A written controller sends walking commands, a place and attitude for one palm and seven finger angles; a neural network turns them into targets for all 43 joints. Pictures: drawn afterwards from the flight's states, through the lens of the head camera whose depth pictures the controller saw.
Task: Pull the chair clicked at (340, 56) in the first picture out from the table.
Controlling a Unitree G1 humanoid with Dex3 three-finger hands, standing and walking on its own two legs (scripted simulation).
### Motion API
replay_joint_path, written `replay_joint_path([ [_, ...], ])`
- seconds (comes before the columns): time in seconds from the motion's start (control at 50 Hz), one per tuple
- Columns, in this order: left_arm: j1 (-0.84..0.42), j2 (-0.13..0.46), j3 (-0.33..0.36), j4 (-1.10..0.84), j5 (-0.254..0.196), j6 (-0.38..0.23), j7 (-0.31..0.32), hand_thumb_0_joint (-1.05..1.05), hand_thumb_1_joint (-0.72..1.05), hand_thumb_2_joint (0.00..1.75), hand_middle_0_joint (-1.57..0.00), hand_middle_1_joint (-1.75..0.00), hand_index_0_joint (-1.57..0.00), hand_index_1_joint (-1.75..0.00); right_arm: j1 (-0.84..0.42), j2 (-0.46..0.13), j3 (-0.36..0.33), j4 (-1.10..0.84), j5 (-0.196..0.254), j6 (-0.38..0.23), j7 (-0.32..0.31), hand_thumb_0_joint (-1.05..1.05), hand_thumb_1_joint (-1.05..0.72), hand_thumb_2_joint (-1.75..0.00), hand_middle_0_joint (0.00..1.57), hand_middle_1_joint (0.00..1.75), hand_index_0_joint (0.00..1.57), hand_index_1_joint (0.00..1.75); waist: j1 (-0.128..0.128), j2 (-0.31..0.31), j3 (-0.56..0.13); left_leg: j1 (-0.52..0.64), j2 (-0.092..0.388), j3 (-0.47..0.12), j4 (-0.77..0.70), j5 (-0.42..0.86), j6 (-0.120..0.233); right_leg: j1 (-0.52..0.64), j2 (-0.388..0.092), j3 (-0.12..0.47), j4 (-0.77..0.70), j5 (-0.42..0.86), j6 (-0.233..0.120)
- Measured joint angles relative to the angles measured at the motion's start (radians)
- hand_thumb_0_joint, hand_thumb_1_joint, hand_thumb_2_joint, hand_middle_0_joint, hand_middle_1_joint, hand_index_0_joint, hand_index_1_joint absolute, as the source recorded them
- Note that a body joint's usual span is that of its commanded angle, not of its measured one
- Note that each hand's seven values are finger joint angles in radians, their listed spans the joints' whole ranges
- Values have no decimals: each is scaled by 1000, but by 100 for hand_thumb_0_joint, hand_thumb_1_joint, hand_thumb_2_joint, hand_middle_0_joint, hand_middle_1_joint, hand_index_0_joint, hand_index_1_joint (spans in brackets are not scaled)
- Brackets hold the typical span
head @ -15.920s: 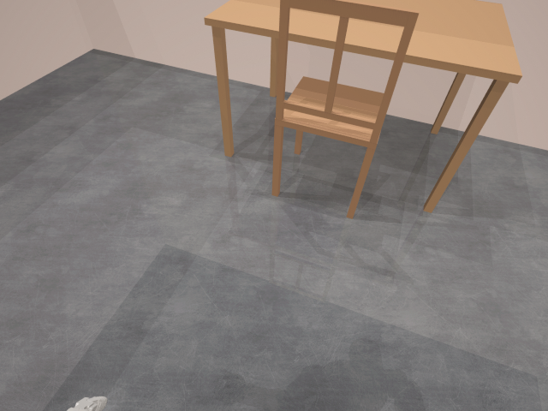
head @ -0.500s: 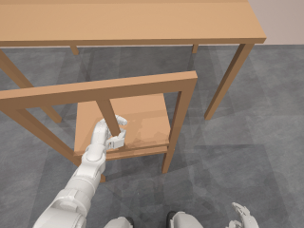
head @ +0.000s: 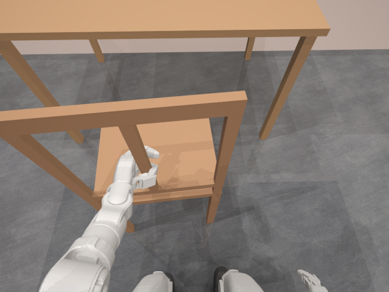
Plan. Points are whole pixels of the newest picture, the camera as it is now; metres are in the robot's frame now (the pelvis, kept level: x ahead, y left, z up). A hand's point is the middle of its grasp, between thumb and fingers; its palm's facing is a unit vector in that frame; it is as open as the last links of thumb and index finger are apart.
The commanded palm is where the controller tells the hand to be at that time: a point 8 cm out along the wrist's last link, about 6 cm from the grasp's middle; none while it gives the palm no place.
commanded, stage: step backward, pulling the chair out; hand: left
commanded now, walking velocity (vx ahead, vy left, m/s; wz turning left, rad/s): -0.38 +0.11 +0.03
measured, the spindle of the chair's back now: (143, 162) +0.39 +0.13 -0.05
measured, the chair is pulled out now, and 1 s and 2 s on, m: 0.32 0.53 0.75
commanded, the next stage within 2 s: stop walking, hand still on the chair in 1.34 s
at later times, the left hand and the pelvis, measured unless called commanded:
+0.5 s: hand (146, 218) +0.26 +0.11 -0.06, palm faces -0.02 -0.98 -0.18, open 5.6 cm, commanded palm +0.24 +0.16 -0.05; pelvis -0.11 -0.01 +0.00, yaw -2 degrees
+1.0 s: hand (144, 277) +0.15 +0.10 -0.06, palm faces +0.00 -0.98 -0.18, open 5.6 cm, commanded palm +0.13 +0.15 -0.05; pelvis -0.22 -0.03 +0.00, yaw -2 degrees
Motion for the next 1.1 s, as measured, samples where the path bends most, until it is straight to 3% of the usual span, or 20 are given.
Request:
replay_joint_path([
  [0.04, -8, 5, 13, 16, -5, -2, 2, 6, 63, 77, -29, -115, -50, -144, -10, -2, 0, 1, 9, -4, -4, 1, -91, -89, 20, 30, 20, 30, -15, 10, -1, -30, 4, -13, 41, -40, -8, -15, 7, -9, 3, 4, -6],
  [0.12, -13, -4, 27, 17, -1, 12, 13, 6, 64, 76, -28, -115, -50, -144, -24, -30, 0, 8, 12, -16, -15, 1, -91, -89, 20, 30, 20, 30, -39, 8, -9, -62, -35, -43, 142, -197, -10, -44, -10, -6, 0, 35, -1],
  [0.16, -6, -9, 19, 1, 2, 25, 19, 5, 64, 76, -27, -116, -50, -144, -22, -45, 2, 10, 11, -20, -21, 1, -91, -89, 20, 30, 20, 30, -50, 2, -16, -32, -43, -38, 83, -155, -2, -55, -22, -5, -4, 50, 10],
  [0.18, -2, -9, 10, -9, 4, 30, 22, 5, 64, 75, -27, -116, -50, -144, -21, -48, 4, 11, 10, -20, -23, 1, -91, -89, 20, 30, 20, 30, -51, -11, -13, -24, -48, -29, 48, -75, 4, -55, -31, 0, -9, 59, 16],
  [0.22, 16, -7, -11, -34, 2, 36, 24, 5, 65, 75, -25, -117, -50, -144, -9, -53, 3, -5, 7, -16, -26, 1, -91, -89, 20, 30, 20, 30, -40, -24, -12, -13, -48, -7, 4, 46, 22, -65, -37, 9, 2, 25, 25],
  [0.3, 46, -13, -37, -53, -5, 31, 10, 5, 66, 74, -24, -117, -50, -144, 24, -37, -2, -27, -2, -11, -23, 1, -91, -89, 20, 30, 20, 30, -16, 0, -16, -23, -22, -14, -16, 43, 34, -64, -9, 19, 170, -190, 20],
  [0.38, 30, -5, -45, -17, 13, 6, -4, 4, 65, 75, -25, -118, -50, -144, 36, 5, 8, 9, -12, -34, 2, 1, -91, -89, 20, 30, 20, 30, 28, -4, -27, -45, 2, -22, -17, 64, 15, 76, -4, 28, 65, -173, 16],
  [0.42, 11, 9, -27, 3, 14, -5, -8, 4, 64, 76, -27, -118, -50, -144, 13, 17, 15, 23, -16, -41, 15, 1, -91, -89, 20, 30, 20, 30, 42, 5, -15, -60, 24, -18, -5, 71, 2, 106, 6, 34, 19, -121, 34],
  [0.52, -18, 33, 47, 31, -5, -16, -9, 5, 62, 77, -30, -114, -50, -144, -41, 20, 11, 21, 0, -43, 15, 1, -91, -89, 20, 30, 20, 30, 3, 49, 30, -89, 60, -48, 1, 109, -17, 79, 50, 13, 19, -81, 7],
  [0.62, 26, 19, 70, 4, 0, -5, 3, 4, 63, 76, -29, -114, -50, -144, -40, -34, 1, 24, 5, -44, -12, 1, -91, -89, 21, 30, 20, 30, -36, 24, -4, -83, -33, -73, 187, -144, -15, 19, 4, 27, 52, -72, 9],
  [0.66, 36, 4, 54, -15, 11, 5, 8, 4, 63, 75, -28, -115, -50, -144, -27, -62, -2, 28, 3, -47, -22, 1, -91, -89, 20, 30, 20, 30, -43, 17, -20, -23, -42, -63, 125, -132, -13, 4, -14, 21, 49, -61, 20],
  [0.7, 32, -3, 26, -32, 16, 20, 12, 4, 64, 75, -27, -117, -50, -144, -15, -78, -9, 32, 2, -46, -32, 1, -91, -89, 20, 30, 20, 30, -45, 3, -27, 28, -44, -52, 29, -41, 1, -10, -33, 12, 50, -52, 32],
  [0.76, 22, 8, -9, -54, 13, 38, 13, 3, 65, 74, -24, -118, -50, -144, -7, -71, -14, 8, -5, -28, -27, 1, -91, -89, 20, 30, 20, 30, -13, -42, -10, 38, -57, -27, -27, -8, 24, -30, -50, 26, 69, -47, 40],
  [0.82, 23, 11, -10, -55, 9, 40, 8, 4, 66, 74, -23, -118, -50, -144, 0, -50, -18, -8, -18, -28, -6, 1, -91, -89, 20, 30, 20, 30, -2, -28, -9, 21, -32, -38, -44, 16, 22, -32, -20, 30, 170, -209, 23],
  [0.86, 21, 16, -6, -44, 8, 33, 5, 4, 66, 74, -23, -118, -50, -144, 2, -29, -14, -9, -19, -33, 11, 1, -91, -89, 20, 30, 20, 30, 9, -18, -4, 17, -12, -44, -52, 33, 14, 8, -7, 29, 157, -226, 19],
  [0.96, 10, 44, 27, -17, 3, 9, -12, 4, 63, 76, -27, -116, -50, -144, -3, 19, 13, -5, -17, -41, 36, 1, -91, -89, 20, 30, 20, 30, 35, -3, 2, -29, 27, -42, -21, 50, -21, 127, -10, 33, -7, -107, 14],
  [1.0, 5, 45, 56, -7, -8, -2, -12, 4, 63, 77, -28, -115, -50, -144, -30, 18, 20, 2, -7, -35, 35, 1, -91, -89, 20, 30, 20, 30, 20, 42, 29, -53, 59, -61, 7, 71, -24, 129, 24, 17, -25, -81, 19],
  [1.1, 28, 30, 91, -15, -9, 2, -3, 4, 63, 76, -28, -113, -50, -144, -45, -11, 23, 20, 6, -31, -1, 1, -91, -89, 21, 30, 20, 30, -13, 15, 17, -92, -37, -74, 233, -176, -23, 65, -21, 31, 16, -85, 21],
])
